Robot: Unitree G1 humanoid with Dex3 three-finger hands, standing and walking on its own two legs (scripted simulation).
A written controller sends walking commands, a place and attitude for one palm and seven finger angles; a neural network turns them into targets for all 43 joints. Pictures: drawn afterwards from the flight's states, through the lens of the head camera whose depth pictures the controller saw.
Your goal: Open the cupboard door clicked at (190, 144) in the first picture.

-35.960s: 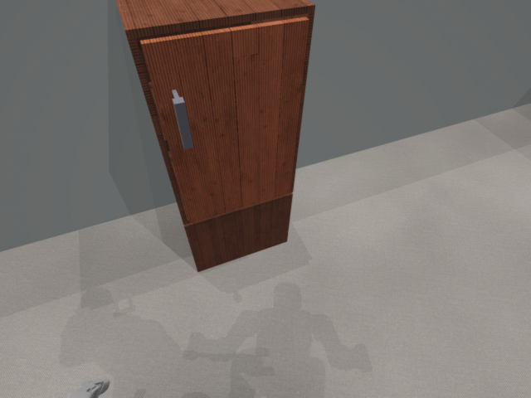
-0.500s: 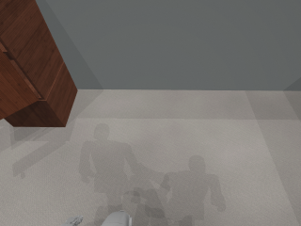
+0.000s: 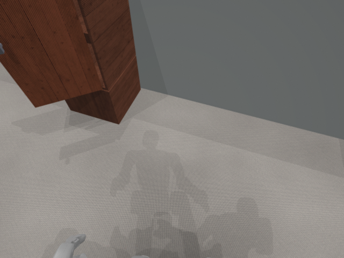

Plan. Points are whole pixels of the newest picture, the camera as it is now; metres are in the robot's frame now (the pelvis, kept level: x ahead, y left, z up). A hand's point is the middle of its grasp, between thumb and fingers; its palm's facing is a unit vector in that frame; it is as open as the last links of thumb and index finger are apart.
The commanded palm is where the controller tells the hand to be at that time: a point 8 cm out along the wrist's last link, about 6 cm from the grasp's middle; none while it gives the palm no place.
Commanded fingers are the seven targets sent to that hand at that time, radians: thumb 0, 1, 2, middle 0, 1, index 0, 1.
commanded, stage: turn to face it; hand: left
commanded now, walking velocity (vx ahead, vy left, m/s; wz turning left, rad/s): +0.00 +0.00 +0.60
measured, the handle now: out of the picture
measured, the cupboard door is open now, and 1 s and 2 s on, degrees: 43 43 43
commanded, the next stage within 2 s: take the last steps up to it in 0.78 s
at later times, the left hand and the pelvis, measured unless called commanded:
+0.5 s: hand out of the picture -0.02 +0.24 -0.19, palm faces +0.32 -0.92 -0.22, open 7.4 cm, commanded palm none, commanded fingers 0.00 0.90 0.90 -0.20 -0.30 -0.20 -0.30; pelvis +0.00 +0.02 +0.00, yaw +17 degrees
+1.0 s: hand out of the picture -0.02 +0.17 -0.15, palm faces +0.45 -0.86 -0.23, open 7.3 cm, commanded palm none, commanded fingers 0.00 0.90 0.90 -0.20 -0.30 -0.20 -0.30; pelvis +0.00 -0.03 +0.01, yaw +27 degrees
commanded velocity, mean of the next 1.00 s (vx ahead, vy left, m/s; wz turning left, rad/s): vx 0.04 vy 0.02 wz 0.35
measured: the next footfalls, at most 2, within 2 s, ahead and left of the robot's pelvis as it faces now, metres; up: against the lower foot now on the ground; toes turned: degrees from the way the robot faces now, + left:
right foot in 0.04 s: +0.04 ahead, -0.14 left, +0.00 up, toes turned +0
left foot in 0.36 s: +0.02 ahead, +0.12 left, +0.00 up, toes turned +18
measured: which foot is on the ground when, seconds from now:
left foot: down 0.00-0.02, up 0.04-0.34, down 0.36-0.82, up 0.84-1.00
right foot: up 0.00-0.02, down 0.04-0.36, up 0.38-0.80, down 0.82-1.00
